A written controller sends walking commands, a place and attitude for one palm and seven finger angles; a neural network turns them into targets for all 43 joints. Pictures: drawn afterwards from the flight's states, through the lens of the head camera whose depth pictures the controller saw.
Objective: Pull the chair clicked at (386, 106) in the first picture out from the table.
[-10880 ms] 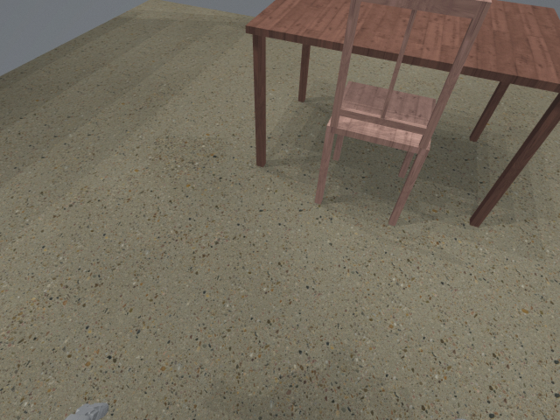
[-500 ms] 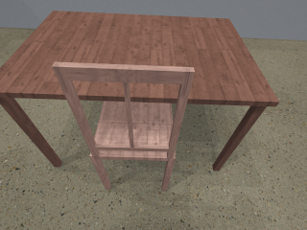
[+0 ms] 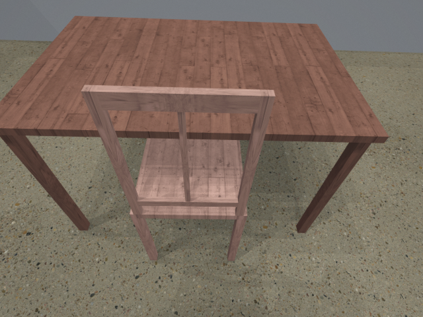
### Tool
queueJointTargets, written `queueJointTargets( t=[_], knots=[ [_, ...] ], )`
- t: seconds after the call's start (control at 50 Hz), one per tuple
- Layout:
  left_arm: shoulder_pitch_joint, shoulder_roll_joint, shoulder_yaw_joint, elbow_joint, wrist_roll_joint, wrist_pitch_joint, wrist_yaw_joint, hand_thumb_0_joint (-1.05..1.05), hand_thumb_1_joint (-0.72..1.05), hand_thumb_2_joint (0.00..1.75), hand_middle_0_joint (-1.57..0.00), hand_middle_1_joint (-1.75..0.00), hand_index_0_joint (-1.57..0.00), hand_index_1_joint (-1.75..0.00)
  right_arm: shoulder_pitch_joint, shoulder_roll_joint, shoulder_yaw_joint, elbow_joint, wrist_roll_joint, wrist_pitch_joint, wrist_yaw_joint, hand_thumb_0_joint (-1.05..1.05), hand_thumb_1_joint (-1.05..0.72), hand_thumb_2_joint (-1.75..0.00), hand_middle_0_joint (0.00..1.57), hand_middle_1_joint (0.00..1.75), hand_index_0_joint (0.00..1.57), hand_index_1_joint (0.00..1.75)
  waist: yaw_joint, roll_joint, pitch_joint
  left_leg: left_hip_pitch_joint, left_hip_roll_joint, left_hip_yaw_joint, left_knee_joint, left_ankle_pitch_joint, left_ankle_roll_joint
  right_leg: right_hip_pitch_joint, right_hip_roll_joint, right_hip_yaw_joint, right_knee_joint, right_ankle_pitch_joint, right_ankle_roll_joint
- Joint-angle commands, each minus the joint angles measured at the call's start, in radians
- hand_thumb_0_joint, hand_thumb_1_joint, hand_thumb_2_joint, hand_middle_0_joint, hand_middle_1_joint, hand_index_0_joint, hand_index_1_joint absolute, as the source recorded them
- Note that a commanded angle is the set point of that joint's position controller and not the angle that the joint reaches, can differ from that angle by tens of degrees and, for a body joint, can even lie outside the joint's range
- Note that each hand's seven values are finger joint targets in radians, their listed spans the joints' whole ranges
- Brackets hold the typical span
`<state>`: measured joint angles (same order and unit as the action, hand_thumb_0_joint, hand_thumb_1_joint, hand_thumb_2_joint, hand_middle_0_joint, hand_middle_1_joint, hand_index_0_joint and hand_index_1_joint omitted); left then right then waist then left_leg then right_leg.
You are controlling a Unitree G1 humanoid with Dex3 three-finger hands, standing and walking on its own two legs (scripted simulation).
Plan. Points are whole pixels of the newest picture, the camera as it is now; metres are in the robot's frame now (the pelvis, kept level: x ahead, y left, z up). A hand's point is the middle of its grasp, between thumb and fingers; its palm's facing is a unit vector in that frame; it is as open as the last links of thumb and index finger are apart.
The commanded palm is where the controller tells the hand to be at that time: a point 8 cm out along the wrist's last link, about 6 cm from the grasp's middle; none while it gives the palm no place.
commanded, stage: look again from close up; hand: left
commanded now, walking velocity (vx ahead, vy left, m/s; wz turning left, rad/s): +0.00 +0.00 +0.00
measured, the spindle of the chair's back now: (185, 163) +0.48 +0.10 -0.05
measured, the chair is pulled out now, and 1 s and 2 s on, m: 0.00 0.00 0.00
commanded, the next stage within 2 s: shuffle to correct the standing spot in 0.28 s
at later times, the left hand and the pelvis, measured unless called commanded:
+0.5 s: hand out of the picture -0.03 +0.13 -0.17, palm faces +0.02 -0.98 -0.18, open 7.4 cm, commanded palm none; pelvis +0.00 -0.02 +0.00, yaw +0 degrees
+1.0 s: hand out of the picture +0.01 +0.07 -0.20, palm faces -0.01 -0.99 -0.13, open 7.4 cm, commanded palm none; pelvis +0.06 -0.09 -0.02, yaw -3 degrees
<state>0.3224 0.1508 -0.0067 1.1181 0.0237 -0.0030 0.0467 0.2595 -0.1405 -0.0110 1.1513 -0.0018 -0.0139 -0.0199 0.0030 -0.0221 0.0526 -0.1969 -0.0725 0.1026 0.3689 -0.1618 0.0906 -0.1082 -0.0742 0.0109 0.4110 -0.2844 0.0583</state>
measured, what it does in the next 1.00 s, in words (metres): steps to the right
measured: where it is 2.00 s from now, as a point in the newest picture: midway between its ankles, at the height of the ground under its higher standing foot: outside the picture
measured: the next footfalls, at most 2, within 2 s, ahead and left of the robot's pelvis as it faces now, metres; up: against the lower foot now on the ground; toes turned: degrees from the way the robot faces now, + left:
right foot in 1.14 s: +0.10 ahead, -0.20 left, +0.00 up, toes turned -5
left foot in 1.62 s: +0.15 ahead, +0.03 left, +0.00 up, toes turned -1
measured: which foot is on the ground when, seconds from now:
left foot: down 0.00-1.00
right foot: down 0.00-0.94, up 0.96-1.00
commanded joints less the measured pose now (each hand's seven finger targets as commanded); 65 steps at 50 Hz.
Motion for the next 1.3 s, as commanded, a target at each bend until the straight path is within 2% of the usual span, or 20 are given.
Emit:
queueJointTargets(
  t=[0.0, 0.36, 0.5, 0.62, 0.68, 0.72, 0.8, 0.84, 0.88, 0.9, 0.92, 0.94, 1.02, 1.08, 1.1, 1.14, 1.18, 1.2, 1.24, 1.28],
  knots=[
    [0.113, 0.076, 0.017, -0.011, -0.001, -0.011, 0.007, 0.0, 0.9, 0.9, -0.2, -0.3, -0.2, -0.3, 0.059, -0.112, -0.021, -0.029, 0.005, -0.008, -0.004, 0.0, -0.9, -0.9, 0.2, 0.3, 0.2, 0.3, 0.002, 0.033, 0.03, 0.057, 0.18, -0.198, -0.129, -0.05, -0.053, -0.114, -0.033, 0.012, -0.051, 0.066, -0.058],
    [0.123, 0.062, 0.016, -0.004, -0.004, -0.019, 0.008, 0.0, 0.9, 0.9, -0.2, -0.3, -0.2, -0.3, 0.077, -0.091, -0.017, -0.023, 0.005, -0.007, -0.006, 0.0, -0.9, -0.9, 0.2, 0.3, 0.2, 0.3, -0.007, 0.005, 0.023, 0.073, 0.165, -0.171, -0.08, 0.013, -0.055, -0.136, -0.033, 0.041, -0.063, 0.095, -0.073],
    [0.125, 0.05, 0.02, -0.003, -0.002, -0.005, -0.005, 0.0, 0.9, 0.9, -0.2, -0.3, -0.2, -0.3, 0.091, -0.104, -0.031, -0.002, -0.002, 0.002, -0.01, 0.0, -0.9, -0.9, 0.2, 0.3, 0.2, 0.3, -0.015, 0.044, 0.07, 0.012, 0.209, -0.222, -0.141, -0.298, -0.043, -0.17, 0.015, -0.003, -0.012, -0.06, -0.074],
    [0.138, 0.048, 0.037, -0.03, 0.005, 0.008, -0.019, 0.0, 0.9, 0.9, -0.2, -0.3, -0.2, -0.3, 0.1, -0.13, -0.055, -0.016, -0.009, 0.003, -0.019, 0.0, -0.9, -0.9, 0.2, 0.3, 0.2, 0.3, -0.007, 0.08, 0.066, -0.039, 0.26, -0.256, -0.111, -0.303, -0.009, -0.179, 0.033, -0.02, 0.05, -0.048, -0.083],
    [0.165, 0.061, 0.045, -0.028, 0.0, -0.004, -0.016, 0.0, 0.9, 0.9, -0.2, -0.3, -0.2, -0.3, 0.085, -0.091, -0.05, -0.033, -0.008, -0.003, -0.023, 0.0, -0.9, -0.9, 0.2, 0.3, 0.2, 0.3, 0.001, -0.05, 0.03, -0.066, 0.176, -0.119, 0.09, -0.078, -0.044, -0.096, -0.014, 0.083, -0.06, 0.059, -0.12],
    [0.195, 0.091, 0.054, -0.021, -0.003, -0.007, -0.008, 0.0, 0.9, 0.9, -0.2, -0.3, -0.2, -0.3, 0.041, -0.059, -0.042, -0.051, -0.011, -0.004, -0.025, 0.0, -0.9, -0.9, 0.2, 0.3, 0.2, 0.3, 0.014, -0.201, 0.053, -0.2, 0.104, -0.014, 0.265, -0.119, -0.077, 0.003, -0.096, 0.186, -0.111, 0.29, -0.176],
    [0.2, 0.089, 0.062, -0.031, 0.008, -0.006, 0.002, 0.0, 0.9, 0.9, -0.2, -0.3, -0.2, -0.3, -0.02, -0.051, -0.043, -0.07, -0.011, -0.012, -0.032, 0.0, -0.9, -0.9, 0.2, 0.3, 0.2, 0.3, 0.029, -0.091, 0.038, -0.312, 0.107, -0.012, 0.446, -0.343, -0.084, 0.125, -0.151, 0.209, -0.014, 0.717, -0.308],
    [0.176, 0.093, 0.061, -0.041, 0.011, -0.001, 0.003, 0.0, 0.9, 0.9, -0.2, -0.3, -0.2, -0.3, -0.019, -0.048, -0.039, -0.078, -0.011, -0.016, -0.035, 0.0, -0.9, -0.9, 0.2, 0.3, 0.2, 0.3, 0.013, -0.076, 0.032, -0.239, 0.096, 0.006, 0.348, -0.297, -0.082, 0.085, -0.12, 0.18, 0.037, 0.753, -0.297],
    [0.1, 0.101, 0.061, -0.062, -0.001, 0.002, -0.005, 0.0, 0.9, 0.9, -0.2, -0.3, -0.2, -0.3, 0.121, -0.058, -0.04, -0.036, -0.015, -0.024, -0.04, 0.0, -0.9, -0.9, 0.2, 0.3, 0.2, 0.3, -0.07, -0.067, -0.021, 0.046, 0.095, 0.002, 0.065, -0.046, -0.062, -0.045, -0.04, 0.106, 0.207, 0.745, -0.208],
    [0.091, 0.078, 0.061, -0.085, -0.004, 0.001, -0.017, 0.0, 0.9, 0.9, -0.2, -0.3, -0.2, -0.3, 0.201, -0.121, -0.058, -0.009, -0.022, -0.028, -0.047, 0.0, -0.9, -0.9, 0.2, 0.3, 0.2, 0.3, -0.096, 0.038, -0.044, 0.234, 0.244, -0.189, 0.005, 0.102, 0.004, -0.24, 0.043, 0.062, 0.38, 0.471, -0.142],
    [0.074, 0.048, 0.055, -0.117, -0.006, 0.0, -0.028, 0.0, 0.9, 0.9, -0.2, -0.3, -0.2, -0.3, 0.257, -0.212, -0.074, -0.011, -0.03, -0.02, -0.047, 0.0, -0.9, -0.9, 0.2, 0.3, 0.2, 0.3, -0.108, 0.263, -0.037, 0.252, 0.497, -0.47, -0.079, 0.24, 0.13, -0.416, 0.112, -0.03, 0.609, -0.187, -0.084],
    [0.021, 0.092, 0.064, -0.126, 0.013, 0.017, -0.021, 0.0, 0.9, 0.9, -0.2, -0.3, -0.2, -0.3, 0.234, -0.179, -0.063, -0.012, -0.027, -0.013, -0.038, 0.0, -0.9, -0.9, 0.2, 0.3, 0.2, 0.3, -0.086, 0.194, 0.059, 0.085, 0.519, -0.467, -0.109, 0.224, 0.143, -0.441, 0.078, 0.044, 0.716, -0.271, -0.093],
    [0.058, 0.034, 0.054, -0.111, -0.004, 0.022, -0.029, 0.0, 0.9, 0.9, -0.2, -0.3, -0.2, -0.3, -0.002, -0.121, -0.036, -0.097, -0.02, -0.028, -0.036, 0.0, -0.9, -0.9, 0.2, 0.3, 0.2, 0.3, 0.024, 0.195, 0.016, -0.06, 0.347, -0.2, -0.079, 0.292, 0.068, -0.275, 0.009, 0.04, 0.525, -0.15, -0.062],
    [0.102, 0.027, 0.038, -0.078, -0.005, 0.001, -0.02, 0.0, 0.9, 0.9, -0.2, -0.3, -0.2, -0.3, -0.005, -0.132, -0.036, -0.085, -0.011, -0.012, -0.023, 0.0, -0.9, -0.9, 0.2, 0.3, 0.2, 0.3, 0.031, 0.122, -0.074, -0.01, 0.251, -0.104, 0.066, 0.262, -0.002, -0.074, 0.04, -0.068, 0.099, 0.075, -0.036],
    [0.087, 0.061, 0.04, -0.075, -0.004, -0.008, -0.014, 0.0, 0.9, 0.9, -0.2, -0.3, -0.2, -0.3, 0.018, -0.112, -0.037, -0.081, -0.003, -0.007, -0.02, 0.0, -0.9, -0.9, 0.2, 0.3, 0.2, 0.3, 0.018, 0.028, -0.055, -0.027, 0.203, -0.11, 0.102, 0.166, -0.048, -0.041, 0.025, -0.011, -0.008, 0.191, -0.046],
    [0.028, 0.139, 0.042, -0.086, 0.0, -0.018, -0.008, 0.0, 0.9, 0.9, -0.2, -0.3, -0.2, -0.3, 0.044, -0.069, -0.033, -0.078, 0.005, 0.01, -0.013, 0.0, -0.9, -0.9, 0.2, 0.3, 0.2, 0.3, -0.017, -0.051, -0.002, -0.027, 0.127, -0.074, 0.078, -0.068, -0.102, -0.122, -0.124, 0.146, -0.017, 0.398, -0.11],
    [0.028, 0.171, 0.054, -0.086, -0.003, -0.028, 0.005, 0.0, 0.9, 0.9, -0.2, -0.3, -0.2, -0.3, 0.033, -0.071, -0.037, -0.073, 0.0, 0.023, -0.017, 0.0, -0.9, -0.9, 0.2, 0.3, 0.2, 0.3, -0.007, -0.088, -0.056, -0.02, 0.127, -0.042, 0.163, 0.003, -0.12, -0.017, -0.144, 0.14, 0.053, 0.925, -0.105],
    [0.045, 0.194, 0.061, -0.085, -0.003, -0.029, 0.011, 0.0, 0.9, 0.9, -0.2, -0.3, -0.2, -0.3, 0.041, -0.079, -0.045, -0.079, 0.004, 0.031, -0.018, 0.0, -0.9, -0.9, 0.2, 0.3, 0.2, 0.3, 0.007, -0.146, -0.077, -0.079, 0.103, -0.031, 0.223, -0.144, -0.129, 0.054, -0.185, 0.157, 0.05, 1.088, -0.117],
    [0.075, 0.205, 0.068, -0.085, 0.001, -0.02, 0.024, 0.0, 0.9, 0.9, -0.2, -0.3, -0.2, -0.3, -0.007, -0.098, -0.049, -0.101, 0.001, 0.04, -0.022, 0.0, -0.9, -0.9, 0.2, 0.3, 0.2, 0.3, 0.045, -0.179, -0.085, -0.224, 0.091, -0.065, 0.384, -0.4, -0.135, 0.175, -0.255, 0.213, 0.074, 1.291, -0.201],
    [0.077, 0.215, 0.077, -0.102, 0.005, -0.012, 0.03, 0.0, 0.9, 0.9, -0.2, -0.3, -0.2, -0.3, -0.056, -0.116, -0.056, -0.132, 0.0, 0.047, -0.024, 0.0, -0.9, -0.9, 0.2, 0.3, 0.2, 0.3, 0.058, -0.162, -0.109, -0.312, 0.065, -0.094, 0.546, -0.419, -0.144, 0.251, -0.264, 0.208, 0.102, 1.365, -0.268]
  ],
)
